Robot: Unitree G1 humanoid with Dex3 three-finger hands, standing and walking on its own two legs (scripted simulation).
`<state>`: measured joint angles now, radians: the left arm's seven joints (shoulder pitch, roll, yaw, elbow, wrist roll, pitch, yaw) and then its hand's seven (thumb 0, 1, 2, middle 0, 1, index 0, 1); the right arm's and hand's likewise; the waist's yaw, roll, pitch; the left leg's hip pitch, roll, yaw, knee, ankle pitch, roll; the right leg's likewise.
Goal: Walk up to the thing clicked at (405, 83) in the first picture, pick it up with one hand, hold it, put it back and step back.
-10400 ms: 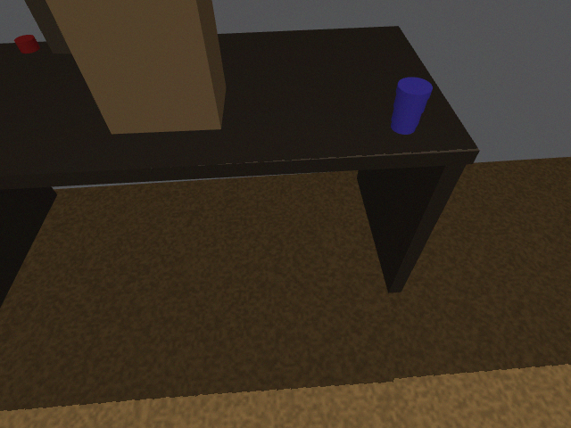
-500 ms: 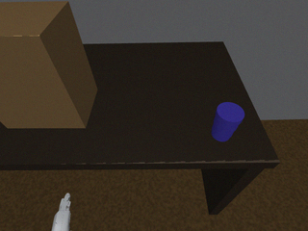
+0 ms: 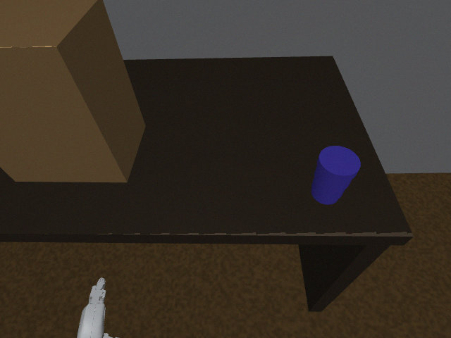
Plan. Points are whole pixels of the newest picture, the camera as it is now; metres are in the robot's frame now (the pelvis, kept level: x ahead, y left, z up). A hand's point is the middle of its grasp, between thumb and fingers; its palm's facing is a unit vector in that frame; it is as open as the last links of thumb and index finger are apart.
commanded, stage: go down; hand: right
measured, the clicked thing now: (331, 177) +0.42 -0.19 +0.02
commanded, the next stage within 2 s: approach in 0.86 s
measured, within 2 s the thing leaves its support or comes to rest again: neither
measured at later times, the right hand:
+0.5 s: hand out of the picture +0.33 -0.38 +0.17, palm faces +0.20 +0.98 -0.01, open 17.3 cm
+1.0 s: hand out of the picture +0.33 -0.38 +0.17, palm faces +0.21 +0.98 -0.03, open 17.4 cm
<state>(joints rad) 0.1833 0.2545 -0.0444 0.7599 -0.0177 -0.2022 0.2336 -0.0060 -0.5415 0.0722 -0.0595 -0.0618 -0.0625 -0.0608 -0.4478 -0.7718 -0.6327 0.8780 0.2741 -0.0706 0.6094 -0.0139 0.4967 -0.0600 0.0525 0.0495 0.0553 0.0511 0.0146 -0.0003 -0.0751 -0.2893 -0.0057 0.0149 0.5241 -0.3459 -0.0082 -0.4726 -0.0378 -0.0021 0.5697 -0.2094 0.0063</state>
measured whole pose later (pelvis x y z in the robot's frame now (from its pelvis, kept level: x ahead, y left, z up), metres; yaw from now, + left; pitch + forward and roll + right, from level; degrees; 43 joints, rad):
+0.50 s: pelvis +0.00 +0.00 +0.00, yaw +0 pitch +6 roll +1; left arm 0.22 0.27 -0.04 0.72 -0.02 -0.23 0.24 -0.01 -0.53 0.07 -0.06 -0.06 -0.06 -0.06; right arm -0.46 -0.77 -0.65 0.86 0.27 -0.06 0.61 -0.01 0.51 -0.05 0.06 0.05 0.06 0.05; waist 0.02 0.01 -0.08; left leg -0.29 -0.01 0.01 0.54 -0.36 -0.01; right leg -0.47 -0.04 0.00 0.58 -0.22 0.01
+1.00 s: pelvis +0.00 +0.01 +0.00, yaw +0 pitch +7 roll +1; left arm 0.21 0.26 -0.06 0.76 -0.01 -0.22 0.24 -0.01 -0.53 0.06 -0.05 -0.06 -0.06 -0.05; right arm -0.47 -0.80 -0.65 0.87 0.27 -0.06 0.62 -0.01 0.53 -0.05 0.05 0.05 0.06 0.05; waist 0.01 0.01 -0.07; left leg -0.31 -0.01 0.02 0.56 -0.36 0.00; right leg -0.50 -0.04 0.01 0.59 -0.22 0.01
